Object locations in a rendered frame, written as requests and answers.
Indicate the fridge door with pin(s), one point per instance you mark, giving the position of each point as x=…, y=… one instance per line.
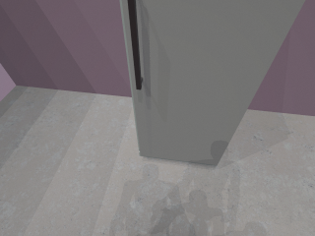
x=202, y=62

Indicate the handle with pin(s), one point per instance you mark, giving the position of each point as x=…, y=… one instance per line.
x=132, y=9

